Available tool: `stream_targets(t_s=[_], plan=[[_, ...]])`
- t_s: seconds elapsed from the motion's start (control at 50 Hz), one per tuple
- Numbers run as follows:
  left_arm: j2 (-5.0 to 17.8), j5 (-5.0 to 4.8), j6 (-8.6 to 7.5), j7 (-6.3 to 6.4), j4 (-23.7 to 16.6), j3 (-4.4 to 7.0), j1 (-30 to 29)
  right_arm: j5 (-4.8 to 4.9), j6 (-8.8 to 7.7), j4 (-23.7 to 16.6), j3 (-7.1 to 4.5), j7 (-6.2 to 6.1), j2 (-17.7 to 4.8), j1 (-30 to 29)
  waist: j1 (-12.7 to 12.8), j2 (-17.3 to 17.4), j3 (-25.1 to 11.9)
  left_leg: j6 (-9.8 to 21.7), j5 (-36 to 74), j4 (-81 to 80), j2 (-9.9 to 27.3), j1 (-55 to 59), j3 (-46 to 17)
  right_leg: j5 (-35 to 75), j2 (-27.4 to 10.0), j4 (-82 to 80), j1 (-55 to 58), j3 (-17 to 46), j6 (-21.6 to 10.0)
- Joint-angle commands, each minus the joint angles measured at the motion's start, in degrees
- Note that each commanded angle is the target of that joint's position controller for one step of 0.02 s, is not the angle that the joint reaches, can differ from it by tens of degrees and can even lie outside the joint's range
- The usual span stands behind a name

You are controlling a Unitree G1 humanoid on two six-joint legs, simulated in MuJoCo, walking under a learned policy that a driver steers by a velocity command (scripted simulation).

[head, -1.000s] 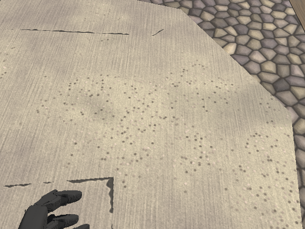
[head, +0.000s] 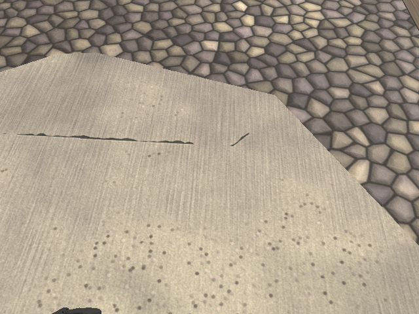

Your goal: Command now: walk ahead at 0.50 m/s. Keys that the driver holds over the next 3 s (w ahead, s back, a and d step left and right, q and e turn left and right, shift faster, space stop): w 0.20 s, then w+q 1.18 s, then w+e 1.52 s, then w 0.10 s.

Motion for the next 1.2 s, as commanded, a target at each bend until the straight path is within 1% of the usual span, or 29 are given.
stream_targets(t_s=[0.02, 0.06, 0.08, 0.1, 0.12, 0.14, 0.16, 0.2, 0.22, 0.28, 0.42, 0.52, 0.58, 0.62, 0.64, 0.66, 0.68, 0.7, 0.74, 0.76, 0.82, 0.94, 1.04, 1.1, 1.12, 1.14, 1.16, 1.18, 1.2], plan=[[5.5, -0.14, -1.44, -0.89, -5.5, 1.28, -5.8, 0.39, 0.52, -1.0, -2.77, -0.69, -10.5, 1.7, 1.2, 6.6, 2.7, 8.0, 24.2, 0.8, 18.6, 3.1, -8.2, -4.7, 0.9, -2.9, -1.7, -0.3, -2.1], [7.7, 0.09, -1.6, -0.72, -3.5, 2.52, 1.7, 0.44, 1.08, -1.1, -2.93, -0.96, -11.2, -0.3, 5.9, 7.5, -2.1, 6.3, 40.2, 9.7, 16.9, 3.1, -6.3, -6.7, 4.0, -4.9, 10.2, -3.2, -4.4], [10.5, 0.26, -1.56, -0.19, -0.7, 3.96, 10.6, 0.1, 1.3, -1.4, -2.32, -1.09, -9.8, -0.4, 9.9, 6.3, -8.3, 4.6, 42.1, 20.4, 13.7, -1.4, -4.0, -4.9, 3.9, -4.6, 23.9, -3.2, -6.3], [14.9, 0.75, -1.23, 0.5, 1.1, 5.08, 20.8, -1.45, 1.12, -2.9, -0.91, -1.24, -6.6, 0.5, 12.9, -1.2, -17.3, 2.4, 23.9, 39.1, 9.8, -13.9, -1.4, -2.9, -7.5, -2.3, 41.7, 10.1, -10.2], [17.3, 0.64, -1.05, 0.16, 2.1, 5.44, 21.6, -0.77, -0.22, -3.3, 0.7, -0.57, -0.6, 7.6, 8.2, -15.7, -22.6, -0.7, -15.9, 55.9, -0.7, -36.3, -4.3, -16.4, -17.8, -9.5, 57.6, 37.1, -19.0], [11.4, -0.19, -1.05, 0.15, 1.4, 3.95, 20.4, 0.53, -1.4, -2.9, -0.61, -0.16, -7.1, 2.9, 11.1, -8.4, -18.8, -0.1, -17.4, 61.4, 2.4, -43.0, -10.5, -24.1, -16.4, -13.3, 55.3, 37.7, -17.1], [9.6, -0.08, -1.06, 0.39, 0.9, 3.28, 16.4, 1.71, -2.18, -4.6, -1.29, 0.18, -9.2, -2.4, 10.5, -5.7, -10.9, 0.6, -12.0, 61.2, 5.1, -45.9, -9.1, -22.2, -14.7, -14.7, 48.2, 29.4, -14.8], [6.9, 0.71, -1.07, 0.21, 0.2, 2.42, 10.3, 0.18, -2.14, -5.1, -1.44, -0.26, -8.0, -6.8, 7.5, 1.1, -3.1, 0.1, -3.3, 55.2, 9.6, -42.2, -6.9, -10.7, -9.9, -18.1, 34.3, 18.9, -12.7], [6.8, 1.38, -1.34, 0.38, 0.2, 2.34, 9.0, 0.39, -1.56, -4.8, -1.45, -0.11, -7.0, -4.2, 5.2, -2.4, -3.6, -0.5, -0.9, 54.2, 11.0, -38.6, -7.6, -7.9, -10.0, -19.5, 30.9, 16.3, -13.1], [7.1, 1.23, -2.52, 0.53, 1.7, 2.71, 8.8, 0.75, 0.39, -4.1, -1.08, -0.33, -4.6, -3.3, 4.1, -1.4, -1.6, -2.1, 1.6, 50.6, 11.8, -37.1, -7.9, -3.7, -9.1, -23.7, 25.8, 9.0, -13.4], [9.3, 1.27, -2.4, 1.93, 4.4, 3.13, 10.7, 0.25, 0.17, -7.6, -0.55, 0.7, -2.6, -13.8, 7.5, 0.0, 2.0, -2.5, 21.8, 29.2, 9.5, -38.3, -5.3, 1.2, -6.7, -26.4, 27.4, -4.7, -10.0], [10.6, 0.25, -0.48, 2.37, 7.0, 3.74, 14.6, 0.35, 0.24, -11.9, -0.3, 2.37, -2.4, -20.4, 9.5, 0.7, 4.0, -0.2, 17.9, 22.3, 8.4, -42.4, -3.0, 6.8, -10.6, -22.5, 39.0, -7.4, -8.8], [12.6, -0.13, 1.05, 3.12, 6.5, 4.45, 13.0, 0.27, 0.58, -13.3, -1.4, 3.23, -4.5, -17.9, 6.5, -1.6, 0.9, 2.7, 9.0, 22.0, 4.7, -36.4, 1.3, 29.1, -11.4, -13.1, 42.8, -9.7, -6.8], [12.9, -0.11, 2.09, 3.85, 5.7, 4.47, 11.4, 0.41, 0.96, -10.4, -4.04, 2.8, -8.6, -4.5, -1.1, -1.2, -6.7, 6.0, 9.0, 19.0, 0.0, -17.9, 3.3, 37.7, -8.7, 5.9, 38.0, -12.3, -4.3], [11.0, 0.86, 1.7, 4.07, 4.5, 3.55, 12.4, 0.52, 1.5, -8.6, -5.94, 1.64, -13.4, 4.7, -4.5, 5.2, -12.6, 9.6, 9.3, 17.7, 6.5, 0.0, -8.6, 21.1, -6.0, 23.5, 24.2, -12.6, -2.0], [2.3, 2.42, -0.19, 2.7, 1.8, 0.76, 18.5, 0.94, 1.14, -9.1, -6.5, 1.4, -18.4, 3.2, 2.6, 18.9, -17.9, 20.8, 0.1, 12.2, 20.5, 19.3, -41.3, -33.3, 6.8, 42.6, -2.2, -7.0, 1.4], [7.5, 0.3, -2.61, 1.64, 1.7, 1.58, 12.6, 0.57, 0.66, -10.3, -5.06, 1.46, -13.1, 5.0, -1.9, 12.2, -22.3, 21.3, -5.4, 5.4, 22.2, 22.2, -49.5, -36.2, 6.4, 48.2, -9.0, 4.5, 0.3], [9.9, -1.65, -3.95, 1.09, -0.2, 2.23, 7.3, 0.01, 0.15, -10.2, -4.34, 1.36, -10.6, 2.6, -2.4, 9.5, -14.0, 18.3, -1.2, 4.5, 20.5, 16.5, -40.9, -30.8, 3.5, 46.9, -12.9, 4.6, -1.1], [9.3, 0.33, -4.55, 1.74, -0.2, 2.33, 5.6, -0.06, -0.06, -11.7, -3.52, 1.19, -8.0, -4.6, 2.2, 2.2, -5.9, 15.2, 11.0, 3.6, 15.9, 0.3, -29.1, -23.4, -0.6, 37.0, -7.4, 3.9, -1.1], [9.6, 0.89, -3.92, 1.79, -0.1, 2.71, 6.6, -0.75, -0.08, -12.7, -3.02, 0.97, -6.9, -6.6, 4.2, 3.6, -5.0, 14.9, 15.6, 2.3, 14.5, -4.7, -26.5, -21.7, -1.6, 34.6, -3.4, 4.4, -0.6], [7.8, 1.66, -2.0, 1.98, -0.6, 2.61, 7.7, -0.33, -0.22, -13.2, -3.3, 0.29, -7.9, -6.9, 5.9, 4.3, -3.4, 15.4, 22.0, 0.0, 12.6, -12.2, -21.9, -18.7, -1.5, 27.6, -0.4, 2.8, 2.3], [4.9, 1.23, -1.98, 1.62, -4.4, 1.48, -4.3, 0.28, 0.59, -11.6, -3.98, -1.23, -9.8, -2.1, 1.5, 6.5, -0.8, 10.4, 15.5, 0.9, 7.6, -17.2, -17.0, 2.0, 3.1, 3.5, 4.4, 1.5, 4.3], [7.6, 0.43, -3.07, 0.6, -6.3, 2.36, -7.4, 0.67, 1.42, -10.1, -3.95, -1.55, -9.0, 0.9, 1.0, 8.0, -0.9, 9.1, 11.7, 7.3, 10.5, -9.7, -24.6, -1.3, 4.5, -3.8, 6.0, 4.0, 2.4], [9.8, 0.51, -3.99, 0.81, -4.4, 3.8, 0.7, 0.43, 1.95, -10.8, -3.67, -1.62, -7.9, -1.1, 5.8, 10.0, -3.8, 6.9, 17.4, 15.3, 9.0, -9.0, -26.4, -5.6, 4.9, -7.6, 17.4, 2.4, -1.0], [12.1, 1.5, -4.29, 1.21, -3.5, 4.66, 8.1, -0.02, 1.75, -11.7, -2.58, -1.34, -5.1, -1.8, 9.4, 7.6, -10.4, 5.0, 15.9, 26.8, 6.1, -13.8, -23.2, -6.1, -1.1, -5.9, 30.9, 7.2, -4.3], [16.7, 2.41, -3.91, 1.68, -2.6, 5.83, 16.1, 0.21, 1.37, -12.8, -1.51, -1.37, -1.6, 3.8, 9.2, -4.3, -19.5, 0.5, -1.3, 45.9, -1.5, -30.4, -15.4, -11.4, -14.1, -6.4, 52.1, 26.3, -11.7], [15.7, 0.88, -3.12, 1.13, -0.8, 5.84, 18.3, 1.3, 0.98, -13.6, -1.24, -1.43, -3.6, 7.3, 8.0, -16.6, -21.4, -0.9, -18.9, 57.9, -1.1, -44.0, -12.9, -26.0, -20.9, -12.2, 57.2, 45.8, -16.5], [10.4, 0.23, -2.73, 1.29, -2.1, 4.48, 15.1, 1.61, 1.16, -12.5, -2.51, -1.42, -8.8, 3.5, 9.3, -8.2, -13.0, -1.5, -14.5, 62.5, 2.6, -48.0, -13.9, -33.6, -18.8, -14.3, 50.3, 40.2, -14.0], [8.3, 0.57, -2.11, 1.58, -2.6, 3.81, 12.2, 1.02, 1.53, -13.3, -2.9, -1.35, -10.0, -1.7, 9.6, -3.7, -7.0, -1.7, -9.7, 62.7, 4.6, -47.8, -11.5, -30.0, -16.1, -14.8, 42.8, 30.7, -11.5]])
Next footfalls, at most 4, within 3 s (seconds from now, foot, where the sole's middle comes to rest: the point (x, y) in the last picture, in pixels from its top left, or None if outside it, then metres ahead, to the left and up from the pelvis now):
0.08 right None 0.23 -0.13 -0.78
0.64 left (161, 306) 0.51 0.13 -0.78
1.12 right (185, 213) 0.84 0.03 -0.78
1.62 left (79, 207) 0.89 0.42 -0.78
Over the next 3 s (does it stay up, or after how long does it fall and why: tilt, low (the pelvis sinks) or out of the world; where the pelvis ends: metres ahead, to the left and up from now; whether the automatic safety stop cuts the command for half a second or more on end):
stays up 1.54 0.48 0.00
